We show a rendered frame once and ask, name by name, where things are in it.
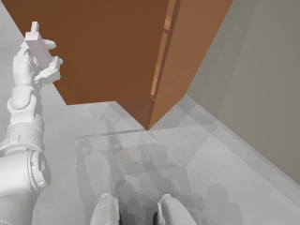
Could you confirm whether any robot right thigh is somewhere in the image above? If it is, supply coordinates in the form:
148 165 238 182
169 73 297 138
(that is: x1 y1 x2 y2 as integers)
157 197 197 225

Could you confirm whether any cupboard door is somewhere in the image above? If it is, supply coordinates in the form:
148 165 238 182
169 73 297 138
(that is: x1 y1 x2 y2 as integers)
1 0 170 106

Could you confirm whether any robot left forearm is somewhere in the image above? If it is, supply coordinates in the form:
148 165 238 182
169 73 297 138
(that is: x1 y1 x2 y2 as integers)
0 85 45 158

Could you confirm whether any right robot shin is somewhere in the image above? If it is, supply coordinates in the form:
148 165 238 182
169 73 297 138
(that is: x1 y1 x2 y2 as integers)
157 194 171 225

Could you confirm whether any handle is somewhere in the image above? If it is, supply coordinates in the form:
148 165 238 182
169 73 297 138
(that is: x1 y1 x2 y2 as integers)
24 22 60 80

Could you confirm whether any left robot upper arm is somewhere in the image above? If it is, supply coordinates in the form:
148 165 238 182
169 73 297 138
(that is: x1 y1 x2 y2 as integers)
0 150 52 225

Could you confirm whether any robot left hand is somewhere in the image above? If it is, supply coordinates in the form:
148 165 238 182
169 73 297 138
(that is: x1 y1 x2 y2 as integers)
12 39 64 92

